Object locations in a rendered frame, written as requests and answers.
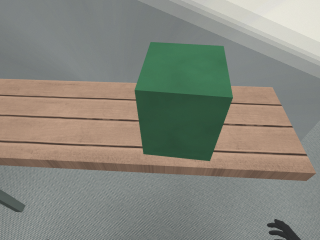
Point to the table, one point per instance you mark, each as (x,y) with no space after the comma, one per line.
(90,125)

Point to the robot right hand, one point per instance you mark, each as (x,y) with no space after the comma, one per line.
(286,232)

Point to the carton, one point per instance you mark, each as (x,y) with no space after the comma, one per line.
(183,95)

